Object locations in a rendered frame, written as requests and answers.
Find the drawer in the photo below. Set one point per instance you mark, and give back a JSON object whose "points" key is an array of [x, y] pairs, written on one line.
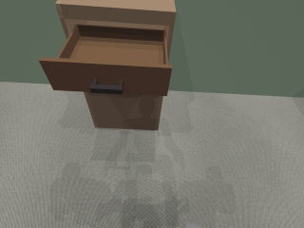
{"points": [[138, 56]]}

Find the handle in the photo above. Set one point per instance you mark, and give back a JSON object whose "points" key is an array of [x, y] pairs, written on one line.
{"points": [[106, 89]]}

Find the cabinet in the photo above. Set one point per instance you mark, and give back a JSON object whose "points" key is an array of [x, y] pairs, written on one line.
{"points": [[121, 111]]}

